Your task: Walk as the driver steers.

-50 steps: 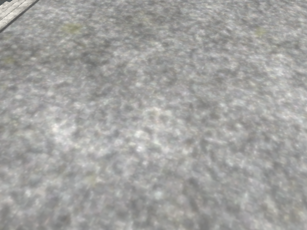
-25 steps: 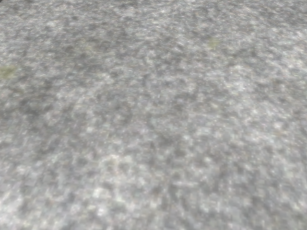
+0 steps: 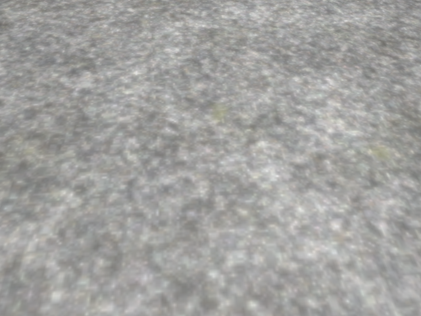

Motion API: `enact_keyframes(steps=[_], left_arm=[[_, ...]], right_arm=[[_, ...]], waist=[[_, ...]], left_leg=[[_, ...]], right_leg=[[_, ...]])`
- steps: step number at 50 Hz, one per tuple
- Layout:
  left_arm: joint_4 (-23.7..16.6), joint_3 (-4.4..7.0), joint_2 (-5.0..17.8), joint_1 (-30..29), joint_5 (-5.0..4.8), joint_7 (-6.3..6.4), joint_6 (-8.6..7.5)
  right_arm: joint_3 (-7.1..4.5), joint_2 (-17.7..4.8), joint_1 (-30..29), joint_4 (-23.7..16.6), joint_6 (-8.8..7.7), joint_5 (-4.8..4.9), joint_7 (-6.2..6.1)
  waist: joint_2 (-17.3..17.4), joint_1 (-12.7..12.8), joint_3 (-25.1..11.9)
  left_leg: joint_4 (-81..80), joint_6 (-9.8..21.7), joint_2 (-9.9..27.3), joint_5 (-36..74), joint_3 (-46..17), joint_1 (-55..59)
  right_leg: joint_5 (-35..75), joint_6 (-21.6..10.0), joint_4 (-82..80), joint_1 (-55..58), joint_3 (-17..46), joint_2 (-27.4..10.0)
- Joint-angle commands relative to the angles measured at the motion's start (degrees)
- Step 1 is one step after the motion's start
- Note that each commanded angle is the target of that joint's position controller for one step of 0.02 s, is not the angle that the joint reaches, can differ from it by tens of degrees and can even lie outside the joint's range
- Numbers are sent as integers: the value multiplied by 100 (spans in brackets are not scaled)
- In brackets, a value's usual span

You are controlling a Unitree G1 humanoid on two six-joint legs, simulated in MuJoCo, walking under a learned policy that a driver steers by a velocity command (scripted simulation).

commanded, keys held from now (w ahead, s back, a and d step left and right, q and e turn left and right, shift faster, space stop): w+e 0.40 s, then w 0.04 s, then w+q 0.56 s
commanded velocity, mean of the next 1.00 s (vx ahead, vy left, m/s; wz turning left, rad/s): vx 0.50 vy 0.00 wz -0.16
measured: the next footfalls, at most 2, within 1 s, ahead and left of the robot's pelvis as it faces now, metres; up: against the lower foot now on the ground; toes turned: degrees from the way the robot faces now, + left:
right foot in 0.40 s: +0.35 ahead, -0.18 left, +0.00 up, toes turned -17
left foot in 0.96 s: +0.70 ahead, -0.05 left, +0.00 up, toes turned -5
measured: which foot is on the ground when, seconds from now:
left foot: down 0.00-0.40, up 0.42-0.94, down 0.96-1.00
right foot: up 0.00-0.38, down 0.40-0.94, up 0.96-1.00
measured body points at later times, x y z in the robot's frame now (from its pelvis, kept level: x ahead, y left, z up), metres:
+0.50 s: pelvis +0.26 -0.08 -0.01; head +0.30 -0.10 +0.44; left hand +0.51 +0.12 -0.09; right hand +0.25 -0.38 -0.13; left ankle +0.15 +0.10 -0.63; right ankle +0.31 -0.17 -0.73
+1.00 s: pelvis +0.55 -0.11 -0.02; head +0.60 -0.11 +0.43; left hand +0.63 +0.17 -0.14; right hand +0.72 -0.38 -0.11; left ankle +0.66 -0.04 -0.73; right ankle +0.33 -0.18 -0.67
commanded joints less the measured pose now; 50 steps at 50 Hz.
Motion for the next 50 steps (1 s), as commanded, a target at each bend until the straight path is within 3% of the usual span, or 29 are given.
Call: enact_keyframes(steps=[1, 3, 5, 11, 15, 17, 18, 19, 20, 21, 22, 23, 24, 25, 26, 27, 29, 32, 35, 37, 42, 45, 46, 47, 48, 49, 50], left_arm=[[-639, 202, 619, -384, 7, -46, -70], [-691, 164, 388, -388, -32, -80, -12], [-818, 129, 282, -600, 6, -92, 19], [-1010, 36, 123, -1407, 18, -263, -66], [-1255, 42, 168, -1904, -4, -388, -66], [-1303, 131, 342, -1765, 28, -411, -38], [-1252, 215, 491, -1427, 46, -402, -11], [-1060, 357, 713, -640, 37, -371, 13], [-787, 551, 1072, 389, 17, -274, 65], [-753, 637, 1723, 435, -36, -179, 54], [-974, 514, 1458, 557, -4, -206, -54], [-837, 377, 1002, 427, 70, -236, -129], [-813, 319, 853, 130, 69, -234, -176], [-814, 245, 658, -288, 94, -227, -201], [-839, 169, 471, -550, 163, -222, -237], [-828, 148, 437, -650, 204, -220, -271], [-678, 162, 503, -646, 189, -216, -380], [-445, 185, 580, -517, 228, -161, -460], [-327, 166, 579, -504, 237, -114, -474], [-214, 177, 639, -384, 216, -91, -473], [113, 232, 725, -4, 136, -49, -301], [101, 287, 925, -142, 103, 53, -151], [77, 300, 996, -196, 107, 102, -101], [51, 286, 1001, -294, 98, 148, -64], [-48, 212, 872, -249, 159, 189, -109], [-283, -64, 17, 460, 324, 40, -284], [-278, -9, 485, -88, 148, -74, -512]], right_arm=[[-170, -583, 486, -99, 9, -52, -51], [-185, -576, 480, -1, -31, -8, -50], [-242, -735, 514, 109, -53, 6, -56], [-305, -1014, 610, 357, 46, 34, -99], [-366, -1220, 871, 550, 155, 147, -104], [-419, -1386, 844, 567, 224, 203, -128], [-449, -1479, 827, 562, 264, 229, -151], [-444, -1484, 749, 542, 306, 253, -172], [-367, -1305, 805, 494, 294, 186, -200], [-87, -462, 1323, 203, 201, -108, -125], [-48, -692, 1095, 135, -10, 28, -42], [-165, -1088, 619, 95, -101, 302, 24], [-114, -1013, 420, 42, -142, 328, 22], [-115, -971, 353, 128, -128, 208, -19], [-150, -1008, 472, 209, -56, 149, -27], [-155, -978, 652, 285, 33, 158, -10], [-119, -776, 804, 394, 187, 147, -18], [-82, -627, 396, 310, 278, 128, -48], [-70, -549, 54, 255, 224, 156, 18], [-26, -442, -286, 150, 195, 163, 76], [24, -361, -860, -207, 171, 154, 274], [-64, -543, -613, -338, 198, 132, 355], [-156, -714, -181, -282, 225, 125, 344], [-307, -989, 627, -121, 236, 135, 295], [-472, -1425, 1550, 26, 282, 141, 194], [-557, -1909, 1590, 17, 256, 188, 162], [-426, -1395, 1813, -40, 240, 183, 142]], waist=[[782, -334, -21], [880, -279, 26], [734, -276, 102], [544, -525, 240], [561, -609, 402], [704, -401, 223], [796, -169, -24], [720, 305, -431], [440, 784, -936], [-1227, 224, -1346], [-996, 451, -2476], [-481, 595, -1750], [-240, 416, -1088], [84, 181, -684], [-18, -28, -514], [-115, -162, -462], [-54, -261, -327], [27, -157, 31], [-10, 1, 170], [0, 164, 296], [55, 382, 490], [-249, 95, 102], [-374, -164, -215], [-299, -636, -651], [192, -1057, -1252], [1673, -414, -1857], [1107, -891, -2399]], left_leg=[[-1546, 820, 1677, -64, -1826, 1684], [-1773, 892, 1593, 359, -1297, 1476], [-1927, 1005, 1670, 801, -948, 1464], [-1966, 824, 1528, 1540, 252, 1695], [-1767, 673, 1734, 2009, 596, 2231], [-1178, 557, 1771, 3647, 820, 2483], [-572, 496, 1747, 4600, 932, 2528], [466, 369, 1613, 4986, 1098, 2274], [1964, 153, 1405, 4076, 1149, 1186], [4115, -193, 491, -1262, 1022, -1455], [5140, -206, 37, -2433, -392, -2185], [5154, -101, 406, -1890, -578, -2648], [4732, -7, 668, -1426, -470, -2586], [4291, -19, 913, -1085, -425, -2276], [4016, -36, 1065, -858, -470, -1852], [3923, -65, 1113, -722, -483, -1540], [3640, -170, 1128, -476, -433, -1417], [2903, -289, 1092, 453, -525, -1869], [1807, -245, 873, 1597, -487, -1768], [1227, -192, 770, 1990, -322, -1681], [532, 69, 606, 1384, -101, -2234], [505, 363, 186, 383, 383, -1630], [554, 494, -33, 121, 527, -1021], [270, 696, -228, 365, 526, 176], [142, 1063, 396, 618, -564, 1986], [-155, 2274, 1907, -94, -3796, 4159], [-856, 2367, 2053, -670, -4763, 4635]], right_leg=[[637, 103, 309, -1946, 121, -778], [749, 150, 94, -1874, -40, -857], [1000, 225, -273, -2063, -77, -920], [2544, 172, -2082, -1790, -479, -849], [2285, -74, -2787, -1632, -783, -710], [1705, -307, -2934, -1144, -1063, -414], [1427, -449, -2965, -624, -1224, -191], [1617, -647, -3275, 443, -1323, 55], [1833, -892, -3429, 2156, -890, -10], [1419, -1770, -3649, 4205, 2009, -1600], [372, -2377, -4669, 4671, 4243, -2322], [548, -1989, -4838, 4212, 3342, -2195], [967, -1757, -4829, 3354, 2524, -1988], [1655, -1553, -4855, 2512, 1896, -1792], [2303, -1471, -4984, 1920, 1446, -1630], [2538, -1456, -5152, 1545, 1216, -1572], [2933, -1476, -5448, 1175, 719, -1546], [3075, -1316, -5734, 1158, 30, -1425], [2967, -1003, -5839, 1266, -643, -1213], [2871, -902, -5938, 1417, -847, -1272], [3661, -828, -5514, 2690, -1070, -1670], [6205, -630, -4559, 3081, -1287, -1729], [7095, -539, -3888, 3053, -1381, -1688], [7179, -370, -2782, 2618, -1550, -1525], [5608, -147, -1116, 1311, -1580, -1295], [-241, 272, 991, -1422, -1151, 20], [-820, 199, 1611, -2156, -5, 65]])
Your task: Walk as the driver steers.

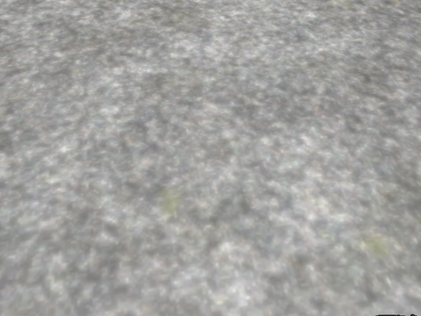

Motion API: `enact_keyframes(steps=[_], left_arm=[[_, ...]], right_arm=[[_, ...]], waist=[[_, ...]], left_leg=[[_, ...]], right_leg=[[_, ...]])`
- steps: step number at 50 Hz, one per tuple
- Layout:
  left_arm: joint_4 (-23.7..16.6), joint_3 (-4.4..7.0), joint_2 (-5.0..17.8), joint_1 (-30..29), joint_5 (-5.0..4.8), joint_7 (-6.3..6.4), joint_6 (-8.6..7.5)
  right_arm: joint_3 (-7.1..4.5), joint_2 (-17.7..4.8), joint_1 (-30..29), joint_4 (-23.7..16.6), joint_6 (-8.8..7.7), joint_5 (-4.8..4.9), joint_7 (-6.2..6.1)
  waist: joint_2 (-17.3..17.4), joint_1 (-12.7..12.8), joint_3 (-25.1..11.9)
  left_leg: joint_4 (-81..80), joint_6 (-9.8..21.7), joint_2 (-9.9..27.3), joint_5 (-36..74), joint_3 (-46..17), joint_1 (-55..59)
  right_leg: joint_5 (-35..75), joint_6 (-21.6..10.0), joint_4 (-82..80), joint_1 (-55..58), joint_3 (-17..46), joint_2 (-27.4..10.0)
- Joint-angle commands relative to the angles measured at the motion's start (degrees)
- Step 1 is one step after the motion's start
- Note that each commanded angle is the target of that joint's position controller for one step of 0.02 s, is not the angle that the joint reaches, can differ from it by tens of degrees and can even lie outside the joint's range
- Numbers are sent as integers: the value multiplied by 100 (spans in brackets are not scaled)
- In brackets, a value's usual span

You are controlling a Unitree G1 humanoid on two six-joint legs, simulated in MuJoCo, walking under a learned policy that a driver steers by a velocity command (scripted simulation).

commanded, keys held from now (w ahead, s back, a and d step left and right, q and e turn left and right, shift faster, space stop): w+q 0.80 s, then w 0.20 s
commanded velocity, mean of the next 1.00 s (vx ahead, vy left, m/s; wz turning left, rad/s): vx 0.50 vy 0.00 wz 0.53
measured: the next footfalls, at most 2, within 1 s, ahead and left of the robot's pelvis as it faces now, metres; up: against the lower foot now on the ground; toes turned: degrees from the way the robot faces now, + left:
right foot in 0.40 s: +0.43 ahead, -0.11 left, +0.00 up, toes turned +18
left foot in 0.92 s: +0.58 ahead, +0.25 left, +0.00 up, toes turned +34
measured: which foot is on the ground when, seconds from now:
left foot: down 0.00-0.42, up 0.44-0.90, down 0.92-1.00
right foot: up 0.00-0.38, down 0.40-0.94, up 0.96-1.00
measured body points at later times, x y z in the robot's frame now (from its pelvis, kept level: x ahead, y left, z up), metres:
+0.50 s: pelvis +0.30 -0.03 +0.01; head +0.32 -0.03 +0.46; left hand +0.40 +0.27 -0.06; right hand +0.45 -0.29 -0.10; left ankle +0.15 +0.07 -0.64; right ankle +0.39 -0.12 -0.72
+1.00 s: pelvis +0.52 +0.12 +0.01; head +0.55 +0.15 +0.45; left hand +0.40 +0.38 -0.12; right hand +0.83 +0.02 -0.07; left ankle +0.55 +0.23 -0.71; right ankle +0.45 -0.10 -0.63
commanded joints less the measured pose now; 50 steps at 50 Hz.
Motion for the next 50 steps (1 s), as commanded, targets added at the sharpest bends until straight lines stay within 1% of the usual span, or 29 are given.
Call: enact_keyframes(steps=[1, 2, 3, 4, 6, 10, 12, 15, 17, 19, 20, 21, 22, 23, 24, 25, 26, 28, 32, 37, 41, 43, 44, 45, 46, 47, 48, 49, 50], left_arm=[[-883, 60, 796, -500, -252, -179, -513], [-962, 19, 722, -704, -206, -165, -585], [-952, 52, 737, -796, -52, -130, -591], [-954, 92, 771, -686, 9, -122, -536], [-938, 84, 665, -461, 46, -114, -403], [-1079, -64, 321, -1057, 77, -91, -305], [-1147, -86, 293, -1487, 33, -125, -338], [-1242, -19, 469, -1790, -68, -176, -391], [-1236, 66, 635, -1704, -90, -200, -435], [-1091, 175, 760, -1136, -84, -185, -484], [-1021, 259, 950, -547, -4, -146, -515], [-972, 358, 1356, 143, 105, -107, -503], [-754, 418, 1478, 545, 27, -159, -406], [-870, 295, 989, 280, -39, -157, -387], [-897, 229, 788, 29, -31, -129, -341], [-894, 179, 671, -217, 22, -125, -321], [-849, 135, 531, -378, 45, -112, -318], [-764, 115, 433, -483, 28, -100, -353], [-529, 215, 681, -376, 17, -92, -395], [-314, 258, 877, -289, -26, -57, -304], [-93, 314, 1055, 14, -143, -69, -198], [-11, 349, 1195, 57, -213, -73, -140], [14, 370, 1289, 42, -242, -62, -112], [35, 350, 1286, -27, -253, -50, -80], [34, 260, 1093, 33, -186, -29, -99], [-253, 24, 440, 422, 46, -87, -185], [-188, -27, 499, 430, -43, -146, -346], [-336, 118, 943, -207, -304, -196, -410], [-459, 79, 866, -532, -335, -194, -452]], right_arm=[[-361, -1056, 1787, -47, -31, -19, -138], [-334, -965, 1417, -120, -35, -14, -156], [-288, -819, 1050, -202, -24, -16, -167], [-240, -717, 857, -302, -22, -91, -194], [-247, -735, 684, -364, -15, -84, -229], [-335, -1013, 776, -285, 16, -19, -352], [-347, -1033, 995, -213, 70, 5, -387], [-348, -1011, 1292, -102, 131, 47, -399], [-347, -974, 1306, -98, 149, 37, -409], [-316, -838, 1180, -152, 164, 7, -402], [-220, -568, 1180, -210, 142, -30, -380], [-97, -166, 1614, -317, 100, -44, -367], [-59, -274, 1955, -463, 61, 77, -369], [-187, -806, 1703, -347, 80, 115, -379], [-235, -944, 1177, -434, 119, 66, -376], [-241, -887, 940, -489, 139, -4, -369], [-261, -807, 868, -525, 155, -19, -348], [-243, -598, 963, -519, 218, 47, -301], [-175, -377, 608, -667, 272, -4, -282], [-96, -228, -107, -789, 188, 5, -123], [-81, -215, -617, -1010, 174, 27, 1], [-145, -333, -517, -1060, 174, -11, 15], [-221, -470, -204, -1005, 186, -45, 1], [-354, -680, 573, -792, 198, -51, -33], [-518, -998, 1492, -517, 233, -34, -125], [-637, -1684, 1931, -414, 236, -50, -220], [-533, -1504, 1997, -528, 172, -20, -198], [-408, -1150, 1777, -459, 108, -66, -149], [-358, -1009, 1460, -423, 69, -53, -144]], waist=[[593, -984, -1752], [51, -755, -1212], [-169, -516, -767], [-43, -301, -638], [100, -84, -492], [242, -232, -262], [355, -460, -298], [454, -568, -347], [563, -456, -367], [651, -100, -490], [472, 196, -951], [-599, 241, -1754], [-2150, 142, -2100], [-1293, 266, -1414], [-834, 315, -814], [-517, 218, -470], [-582, 93, -290], [-804, -41, -191], [-512, -24, -89], [-407, 220, 61], [-388, 333, 251], [-486, 132, 118], [-580, -106, -126], [-505, -591, -547], [-338, -1021, -1022], [1068, -763, -1691], [1076, -787, -2706], [597, -925, -1986], [523, -767, -1238]], left_leg=[[-1700, 1538, 1963, -612, -4043, 5060], [-1741, 1344, 1733, -147, -3431, 4197], [-1838, 1235, 1527, 530, -2964, 3350], [-1978, 1236, 1394, 1037, -2691, 2773], [-2177, 1273, 1258, 1452, -2400, 2128], [-2232, 950, 760, 1372, -1619, 1173], [-2127, 750, 629, 937, -1583, 1105], [-1801, 601, 795, 344, -2049, 1495], [-1454, 489, 958, 100, -2446, 1823], [-920, 294, 846, 158, -2554, 1811], [3, 97, 559, 126, -2285, 1530], [1823, -261, -99, -1196, -1584, 208], [3279, -440, -188, -2628, -1157, -1217], [3866, -499, 167, -2186, -1312, -1644], [3982, -525, 340, -1724, -1087, -1704], [3799, -536, 517, -1354, -1012, -1519], [3559, -539, 677, -1115, -1025, -1347], [3300, -562, 826, -913, -893, -1013], [2533, -701, 918, -342, -832, -1308], [953, -637, 837, 909, -439, -1000], [211, -397, 706, 646, -152, -787], [-5, -160, 420, 58, 57, -293], [-97, -21, 208, -181, 191, 243], [-457, 164, -18, 99, 292, 1347], [-514, 334, 38, 429, -2, 2946], [-546, 1134, 1628, 114, -2665, 5179], [-1522, 1726, 2460, -479, -4870, 5504], [-1700, 1396, 2257, -531, -4022, 5000], [-1748, 1174, 2006, -216, -3170, 4126]], right_leg=[[76, -70, 2951, -4181, 1210, 18], [511, -116, 2422, -4062, 1143, -230], [702, -62, 1880, -3766, 1065, -376], [829, -2, 1667, -3350, 1080, -474], [874, 185, 1154, -3042, 973, -523], [2199, 451, -548, -2519, 697, -319], [3076, 477, -1374, -2163, 664, -93], [3203, 410, -1980, -1978, 858, 33], [2848, 259, -2174, -1836, 982, 13], [2583, 1, -2446, -1069, 881, -2], [2405, -263, -2434, -60, 1195, -426], [1783, -857, -2523, 1789, 2781, -1645], [53, -1437, -3206, 2472, 5108, -2475], [-869, -1280, -3451, 1958, 4855, -2299], [-369, -1076, -3465, 1295, 3923, -2080], [452, -1000, -3549, 659, 3216, -1835], [1050, -973, -3656, 273, 2703, -1638], [1655, -947, -3906, -125, 1959, -1409], [2617, -1135, -4163, -9, 1189, -1528], [3171, -934, -4177, 234, 181, -1377], [3614, -820, -4027, 707, -133, -1566], [5160, -768, -3552, 938, -267, -1641], [6132, -718, -3029, 1001, -362, -1626], [6634, -597, -2091, 792, -549, -1487], [5956, -408, -853, -147, -659, -1278], [1894, -27, 1448, -2621, -652, -524], [-568, 34, 2576, -3322, 586, 50], [-202, -26, 2807, -3840, 912, -259], [251, -106, 2492, -3924, 801, -492]])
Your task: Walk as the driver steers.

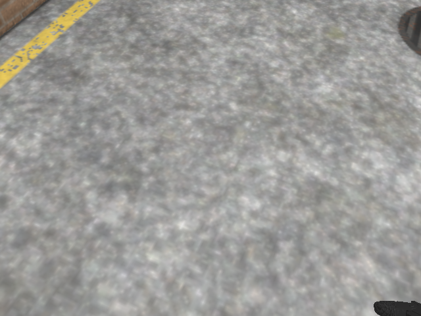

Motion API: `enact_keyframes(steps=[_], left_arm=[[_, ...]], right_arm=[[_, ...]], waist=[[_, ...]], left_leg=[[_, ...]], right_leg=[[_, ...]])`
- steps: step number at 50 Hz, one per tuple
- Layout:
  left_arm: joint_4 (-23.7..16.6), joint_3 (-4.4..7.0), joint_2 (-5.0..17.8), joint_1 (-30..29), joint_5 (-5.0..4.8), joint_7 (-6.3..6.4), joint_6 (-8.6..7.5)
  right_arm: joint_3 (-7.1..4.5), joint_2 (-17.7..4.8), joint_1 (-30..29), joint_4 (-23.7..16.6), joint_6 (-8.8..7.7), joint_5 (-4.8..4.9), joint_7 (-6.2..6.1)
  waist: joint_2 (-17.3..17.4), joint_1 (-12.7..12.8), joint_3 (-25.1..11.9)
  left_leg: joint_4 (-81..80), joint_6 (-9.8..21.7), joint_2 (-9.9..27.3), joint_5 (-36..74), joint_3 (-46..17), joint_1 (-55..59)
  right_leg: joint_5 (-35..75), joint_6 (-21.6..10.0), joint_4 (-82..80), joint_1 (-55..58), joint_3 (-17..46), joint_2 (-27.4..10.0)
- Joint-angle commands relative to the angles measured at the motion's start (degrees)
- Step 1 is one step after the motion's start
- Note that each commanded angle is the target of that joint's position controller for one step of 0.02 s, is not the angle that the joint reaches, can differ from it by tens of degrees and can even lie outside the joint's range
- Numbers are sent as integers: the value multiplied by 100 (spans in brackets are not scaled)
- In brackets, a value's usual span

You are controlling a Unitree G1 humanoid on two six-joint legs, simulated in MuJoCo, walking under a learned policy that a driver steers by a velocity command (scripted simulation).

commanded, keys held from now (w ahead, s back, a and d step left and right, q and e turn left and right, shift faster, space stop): w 0.12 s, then w+e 0.88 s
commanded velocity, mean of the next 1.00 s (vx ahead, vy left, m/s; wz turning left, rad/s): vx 0.50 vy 0.00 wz -0.33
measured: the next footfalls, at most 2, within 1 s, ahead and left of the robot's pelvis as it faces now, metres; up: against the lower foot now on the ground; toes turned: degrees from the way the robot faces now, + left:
right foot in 0.46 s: +0.43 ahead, -0.16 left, +0.00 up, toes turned -8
left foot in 0.94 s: +0.74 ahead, -0.02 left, +0.00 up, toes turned -27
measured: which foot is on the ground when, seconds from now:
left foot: down 0.00-0.48, up 0.50-0.92, down 0.94-1.00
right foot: up 0.00-0.44, down 0.46-0.94, up 0.96-1.00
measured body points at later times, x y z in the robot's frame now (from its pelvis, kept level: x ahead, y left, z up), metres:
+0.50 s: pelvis +0.29 -0.06 -0.01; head +0.33 -0.07 +0.44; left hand +0.50 +0.18 -0.10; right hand +0.31 -0.35 -0.13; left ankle +0.10 +0.09 -0.68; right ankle +0.39 -0.15 -0.72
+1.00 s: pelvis +0.58 -0.08 +0.00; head +0.61 -0.08 +0.45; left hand +0.75 +0.16 -0.11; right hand +0.67 -0.40 -0.06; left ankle +0.70 -0.01 -0.72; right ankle +0.40 -0.15 -0.67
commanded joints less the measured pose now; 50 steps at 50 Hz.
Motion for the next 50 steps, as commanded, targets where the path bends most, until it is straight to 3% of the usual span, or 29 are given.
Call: enact_keyframes(steps=[1, 2, 3, 6, 12, 17, 19, 20, 21, 22, 23, 24, 25, 26, 27, 28, 29, 31, 33, 36, 38, 42, 44, 45, 46, 47, 48, 49, 50], left_arm=[[-705, 105, 704, -605, -12, 1, -284], [-643, 136, 716, -494, 68, 19, -230], [-575, 134, 661, -308, 80, 6, -157], [-526, 94, 425, -287, 136, 26, -2], [-700, -22, 170, -1220, 59, -85, -19], [-999, -29, 217, -1776, 27, -242, -26], [-1090, -13, 256, -1771, 60, -315, -27], [-1101, 21, 323, -1624, 76, -334, -21], [-1065, 93, 455, -1308, 89, -331, 0], [-914, 224, 659, -611, 96, -308, 18], [-728, 399, 1030, 274, 76, -242, 43], [-721, 563, 1704, 717, 43, -185, 49], [-764, 440, 1319, 850, 2, -201, 25], [-775, 342, 1002, 675, 55, -178, 16], [-852, 309, 883, 326, 66, -150, 12], [-933, 260, 749, -26, 71, -132, 29], [-1025, 210, 621, -256, 130, -108, 30], [-1144, 204, 590, -444, 146, -66, 40], [-1141, 242, 711, -392, 119, 0, 25], [-1067, 291, 835, -189, 59, 93, 57], [-1012, 301, 849, -16, 39, 129, 104], [-904, 310, 807, 275, -5, 161, 189], [-927, 327, 805, 209, 24, 173, 220], [-960, 317, 745, 122, 34, 169, 238], [-1001, 252, 555, 105, 60, 154, 234], [-1090, 119, 192, 165, 134, 125, 213], [-1289, 17, -107, 929, -20, 121, 156], [-1147, 108, 492, 888, -70, 140, 147], [-1193, 205, 811, 292, -36, 139, 174]], right_arm=[[-264, -842, 1075, 49, -116, -13, -38], [-194, -644, 814, 20, -147, -60, -35], [-173, -588, 686, 4, -175, -96, -39], [-198, -685, 696, 160, -295, -79, -75], [-209, -812, 987, 529, -327, -125, -186], [-269, -908, 1286, 880, -262, -55, -214], [-299, -960, 1244, 938, -187, -23, -251], [-318, -1025, 1162, 929, -148, -21, -278], [-339, -1109, 1094, 909, -101, -25, -314], [-332, -1123, 990, 872, -36, -26, -357], [-267, -1002, 1087, 797, -23, -77, -420], [-37, -363, 1762, 536, -157, -219, -337], [13, -423, 1491, 580, -360, -170, -247], [-88, -805, 933, 440, -504, 80, -153], [-61, -800, 570, 321, -586, 111, -145], [-75, -785, 411, 303, -609, -21, -181], [-119, -818, 445, 300, -570, -104, -214], [-123, -713, 653, 315, -449, -157, -224], [-88, -584, 595, 291, -362, -176, -250], [-5, -388, -58, 135, -358, -175, -252], [22, -337, -462, 57, -396, -124, -211], [-57, -562, -768, -44, -487, -28, -122], [-126, -702, -573, -7, -539, -12, -99], [-171, -752, -250, 83, -565, -14, -109], [-251, -893, 265, 199, -591, -63, -144], [-333, -1185, 1050, 265, -604, -158, -193], [-452, -1658, 1526, 468, -513, -212, -175], [-357, -1158, 1441, 419, -487, -70, -139], [-263, -816, 1219, 365, -460, -58, -162]], waist=[[301, -603, -940], [383, -380, -742], [492, -224, -714], [341, -105, -543], [318, -483, -116], [242, -690, 131], [292, -616, 83], [374, -503, -53], [486, -321, -331], [442, 81, -752], [138, 449, -1297], [-1287, 133, -2075], [-1189, 334, -2691], [-847, 463, -1982], [-397, 351, -1384], [-46, 139, -919], [-137, -76, -729], [-333, -293, -651], [-318, -324, -553], [-370, -94, -407], [-453, 85, -387], [-521, 154, -396], [-663, -7, -413], [-713, -204, -484], [-648, -461, -805], [-35, -774, -1550], [1900, -441, -2163], [1462, -564, -1825], [882, -725, -1134]], left_leg=[[-1827, 1162, 1679, 457, -2497, 2972], [-1995, 1075, 1480, 939, -2081, 2364], [-2183, 1075, 1397, 1084, -1910, 1990], [-2566, 1172, 1341, 1513, -1430, 1579], [-2859, 774, 1189, 1251, -375, 1759], [-2678, 618, 1597, 1336, -87, 2773], [-2331, 496, 1715, 2084, 18, 3171], [-1998, 410, 1701, 3011, 120, 3269], [-1458, 310, 1645, 4111, 229, 3333], [-433, 145, 1456, 4848, 467, 3150], [1009, -82, 1212, 4176, 603, 2208], [3355, -532, 265, 558, 528, -332], [4192, -542, -285, -2188, -575, -1396], [4383, -392, 109, -1843, -882, -1932], [4013, -305, 367, -1358, -786, -1939], [3471, -318, 566, -1060, -716, -1719], [3076, -359, 712, -838, -727, -1285], [2669, -515, 747, -693, -663, -887], [2127, -703, 696, -387, -531, -814], [770, -856, 515, 802, -484, -597], [25, -889, 319, 1418, -455, -280], [-666, -785, 190, 1363, -684, -46], [-795, -616, 202, 898, -724, 206], [-972, -490, 192, 805, -640, 632], [-1090, -302, 334, 737, -663, 1486], [-1031, 48, 1260, 281, -1538, 2867], [-1566, 987, 2484, -1042, -4183, 4538], [-1843, 969, 2589, -2278, -4753, 4376], [-1900, 717, 2328, -2089, -3840, 3756]], right_leg=[[552, -142, 907, -3000, 484, -296], [841, -119, 588, -2605, 524, -439], [1037, -76, 463, -2275, 545, -484], [1509, 124, -78, -2240, 476, -481], [3458, 103, -2092, -2355, 371, -276], [3255, -186, -2839, -2685, 418, -74], [2708, -356, -2940, -2664, 275, 36], [2394, -459, -2948, -2383, 111, 184], [2105, -568, -2906, -1885, -102, 401], [2136, -721, -3051, -927, -294, 675], [2392, -972, -3072, 626, 235, 517], [1720, -2089, -3253, 2972, 3117, -996], [917, -2432, -4333, 3689, 5075, -1437], [721, -2070, -4490, 3266, 4320, -1302], [997, -1863, -4518, 2448, 3627, -1082], [1545, -1750, -4601, 1581, 3081, -888], [2102, -1697, -4725, 945, 2730, -711], [2686, -1742, -4916, 347, 2403, -512], [3113, -1750, -4988, -59, 2037, -389], [2854, -1493, -4963, -354, 1666, -86], [2486, -1355, -4887, -423, 1671, -4], [2017, -1230, -4425, 112, 2284, -230], [2066, -1129, -4064, 355, 2611, -347], [2157, -1040, -3803, 333, 2649, -275], [2313, -872, -3214, 168, 2483, -15], [1655, -665, -1691, -435, 1997, 355], [-561, -303, 125, -2413, 1201, 1119], [-507, -217, 930, -3164, 1296, 626], [40, -178, 1151, -3329, 1221, 439]])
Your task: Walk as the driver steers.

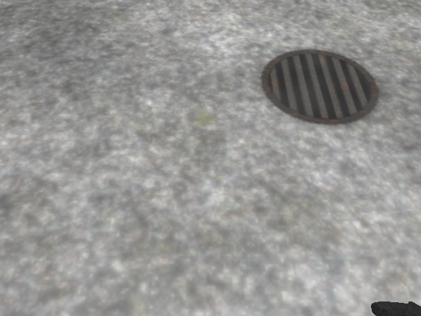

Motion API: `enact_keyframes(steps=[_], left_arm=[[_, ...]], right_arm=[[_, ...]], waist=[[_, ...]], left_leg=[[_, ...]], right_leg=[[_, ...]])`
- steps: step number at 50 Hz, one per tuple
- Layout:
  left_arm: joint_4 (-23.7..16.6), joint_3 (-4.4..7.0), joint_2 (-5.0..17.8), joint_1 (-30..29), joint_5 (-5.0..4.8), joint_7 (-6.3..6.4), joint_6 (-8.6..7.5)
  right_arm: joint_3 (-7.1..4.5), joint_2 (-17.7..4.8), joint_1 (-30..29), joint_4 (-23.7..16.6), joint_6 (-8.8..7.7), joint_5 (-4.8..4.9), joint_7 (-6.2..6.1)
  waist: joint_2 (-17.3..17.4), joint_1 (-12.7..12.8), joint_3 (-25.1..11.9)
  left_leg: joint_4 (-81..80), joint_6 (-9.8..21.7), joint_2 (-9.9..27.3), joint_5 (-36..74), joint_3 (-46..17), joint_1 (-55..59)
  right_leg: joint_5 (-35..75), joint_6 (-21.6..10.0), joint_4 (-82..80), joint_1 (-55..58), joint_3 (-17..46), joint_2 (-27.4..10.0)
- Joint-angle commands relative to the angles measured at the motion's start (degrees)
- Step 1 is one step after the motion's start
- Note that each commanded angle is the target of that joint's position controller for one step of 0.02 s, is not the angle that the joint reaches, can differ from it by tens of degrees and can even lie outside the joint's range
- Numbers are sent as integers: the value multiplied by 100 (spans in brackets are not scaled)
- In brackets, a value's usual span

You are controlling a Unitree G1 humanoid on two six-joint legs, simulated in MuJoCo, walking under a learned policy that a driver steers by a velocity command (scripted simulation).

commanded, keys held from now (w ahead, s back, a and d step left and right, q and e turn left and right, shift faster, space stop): w+e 0.28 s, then no key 0.72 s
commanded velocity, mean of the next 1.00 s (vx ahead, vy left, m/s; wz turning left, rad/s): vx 0.25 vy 0.00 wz -0.30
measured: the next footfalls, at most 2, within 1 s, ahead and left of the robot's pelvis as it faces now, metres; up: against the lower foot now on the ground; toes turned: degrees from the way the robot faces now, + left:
right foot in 0.44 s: +0.37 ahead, -0.18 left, +0.00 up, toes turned -16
left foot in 0.80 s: +0.43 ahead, +0.06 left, +0.00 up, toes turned -16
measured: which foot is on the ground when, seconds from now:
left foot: down 0.00-0.44, up 0.46-0.78, down 0.80-1.00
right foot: up 0.00-0.42, down 0.44-1.00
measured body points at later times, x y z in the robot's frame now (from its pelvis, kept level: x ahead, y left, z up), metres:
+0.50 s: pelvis +0.24 -0.05 -0.01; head +0.29 -0.08 +0.44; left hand +0.53 +0.12 -0.08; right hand +0.20 -0.34 -0.14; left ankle +0.11 +0.12 -0.66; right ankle +0.33 -0.17 -0.73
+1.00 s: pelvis +0.34 -0.06 +0.01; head +0.35 -0.05 +0.46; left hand +0.52 +0.15 -0.12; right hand +0.37 -0.33 -0.11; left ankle +0.39 +0.07 -0.73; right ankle +0.33 -0.17 -0.73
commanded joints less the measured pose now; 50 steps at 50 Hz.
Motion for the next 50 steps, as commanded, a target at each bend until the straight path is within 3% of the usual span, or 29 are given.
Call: enact_keyframes(steps=[1, 2, 3, 5, 9, 14, 16, 18, 19, 21, 22, 23, 24, 25, 26, 27, 28, 29, 31, 33, 37, 39, 40, 41, 42, 43, 44, 46, 50], left_arm=[[-600, 147, 796, -298, 25, 12, -88], [-676, 162, 732, -505, 75, -8, -89], [-713, 170, 636, -499, 45, -49, -72], [-748, 142, 415, -471, -10, -91, -12], [-947, 82, 233, -853, 40, -126, 34], [-1118, 2, 86, -1623, 39, -295, -53], [-1247, -21, 24, -1928, 71, -359, -84], [-1332, 30, 121, -1933, 98, -414, -111], [-1308, 88, 240, -1739, 133, -425, -119], [-968, 310, 642, -532, 175, -372, -121], [-852, 412, 1045, 51, 222, -244, -65], [-982, 338, 1431, -224, 333, -152, -47], [-1033, 245, 1001, 31, 306, -187, -39], [-960, 178, 811, -272, 257, -229, -41], [-880, 122, 621, -656, 153, -237, -55], [-865, 64, 460, -948, 149, -220, -61], [-847, 53, 450, -1176, 203, -217, -64], [-827, 68, 481, -1348, 271, -225, -76], [-739, 72, 458, -1578, 315, -216, -122], [-604, 71, 438, -1604, 309, -169, -114], [-330, 20, 367, -1530, 305, -110, -9], [-225, -58, 204, -1592, 258, -119, 25], [-100, -118, 45, -1386, 274, -129, 19], [-17, -137, -8, -1118, 340, -131, 10], [47, -117, -45, -713, 308, -116, 22], [77, -107, 96, -1015, 330, -70, 60], [55, -60, 210, -1198, 290, -37, 99], [150, -49, 211, -1161, 293, 19, 174], [380, -39, 156, -1126, 239, 19, 133]], right_arm=[[-265, -764, 1054, -85, 56, -8, -48], [-222, -632, 891, -37, 79, -26, -55], [-188, -563, 821, 1, 73, -60, -73], [-191, -527, 805, 90, 39, -22, -75], [-287, -806, 868, 290, 24, -12, -85], [-312, -994, 995, 489, 118, 31, -125], [-309, -1048, 1124, 609, 195, 82, -132], [-332, -1179, 1216, 703, 275, 153, -143], [-358, -1277, 1187, 710, 301, 201, -163], [-338, -1261, 1057, 706, 334, 247, -197], [-232, -1003, 1175, 603, 290, 73, -191], [34, -335, 2038, 483, 224, -167, -53], [-38, -862, 2008, 806, 203, 25, 11], [-113, -1050, 1313, 604, 249, 227, 17], [-70, -925, 963, 497, 286, 191, -40], [-76, -888, 858, 557, 355, 102, -114], [-92, -876, 1023, 613, 463, 83, -155], [-87, -788, 1232, 697, 560, 66, -192], [-47, -587, 1416, 783, 656, 23, -263], [-10, -487, 1220, 780, 689, -23, -295], [-37, -565, 756, 741, 747, -3, -276], [-30, -495, 742, 773, 726, -82, -242], [-27, -547, 700, 746, 707, -154, -233], [-64, -851, 618, 656, 684, -164, -251], [-124, -1076, 321, 707, 687, -97, -261], [-73, -728, 232, 709, 666, -83, -217], [-11, -544, 228, 757, 628, -116, -196], [18, -516, 197, 829, 536, -88, -171], [27, -533, 429, 1065, 480, -23, -205]], waist=[[686, -704, -385], [646, -633, -86], [810, -512, -4], [912, -442, 47], [645, -451, 154], [523, -712, 327], [472, -763, 466], [610, -650, 339], [732, -496, 160], [628, 230, -501], [80, 434, -1040], [-1340, -264, -1999], [-615, 231, -3122], [-407, 247, -2284], [-144, 73, -1475], [16, -90, -1023], [-68, -340, -829], [-170, -506, -781], [-313, -654, -762], [-378, -578, -813], [-442, -394, -598], [-340, -517, -378], [-182, -505, -239], [306, -297, -105], [1089, 90, -45], [1046, -127, 50], [942, -179, 115], [844, -195, 101], [458, -310, -168]], left_leg=[[-1481, 900, 2107, -1473, -2795, 2976], [-1595, 865, 1885, -785, -2236, 2512], [-1718, 802, 1735, -363, -1796, 2200], [-1949, 843, 1609, 60, -1231, 1963], [-2176, 1004, 1730, 951, -515, 2037], [-2176, 795, 1575, 1398, 459, 2201], [-1962, 735, 1575, 2223, 659, 2250], [-1524, 643, 1651, 3354, 744, 2514], [-1159, 581, 1657, 4096, 775, 2623], [370, 291, 1386, 4412, 999, 2315], [1841, 4, 1065, 2593, 1072, 1181], [4120, -393, 250, -3138, 715, -881], [4699, -384, 287, -3289, -460, -733], [4631, -363, 545, -2910, -406, -1078], [4152, -365, 714, -2502, -244, -1289], [3794, -408, 838, -2200, -245, -1088], [3521, -445, 900, -1955, -263, -518], [3302, -495, 841, -1745, -186, -21], [2558, -572, 768, -1542, -89, 477], [1842, -556, 760, -1089, -100, 710], [883, -434, 683, -466, -91, 1089], [-3, -290, 571, -37, 21, 1581], [-447, -193, 711, 321, -166, 1769], [-723, -16, 1155, 826, -633, 1772], [-766, 206, 1232, -257, -665, 1156], [-1016, 171, 1015, -1308, -618, 540], [-1095, 51, 899, -1516, -533, 345], [-977, -90, 780, -896, -389, 522], [-645, -76, 695, 213, -253, 1104]], right_leg=[[577, 142, 1787, -2990, -217, -657], [858, 169, 1540, -2907, -229, -799], [1035, 173, 1380, -2669, -257, -944], [1157, 206, 1159, -2528, -417, -1034], [1788, 326, 378, -2849, -486, -1136], [3027, 221, -1159, -2476, -918, -1028], [2988, 133, -1699, -2184, -1118, -868], [2665, -26, -2016, -1808, -1266, -638], [2462, -137, -2126, -1451, -1352, -466], [3199, -452, -2835, 284, -1394, -155], [5237, -715, -2642, 1828, -600, -845], [7697, -1964, -2160, 3809, 1828, -2763], [7155, -2238, -2515, 3707, 2308, -2950], [6748, -1945, -2709, 3098, 1431, -2536], [6114, -1635, -2928, 2282, 918, -2187], [5677, -1467, -3163, 1487, 659, -2013], [5461, -1388, -3417, 694, 398, -1873], [5304, -1365, -3609, 115, 190, -1785], [5217, -1367, -3752, -399, -176, -1647], [4653, -1287, -3803, -448, -313, -1569], [2208, -1089, -3995, -589, -134, -1531], [943, -768, -3865, -823, -148, -1306], [574, -486, -3736, -917, -191, -1111], [332, -201, -3335, -969, -381, -783], [618, -3, -3281, -632, -787, -438], [1069, 108, -3111, -35, -887, -431], [1285, 82, -3035, 163, -865, -476], [1600, 4, -3050, 221, -761, -564], [2335, -4, -3033, 294, -737, -627]])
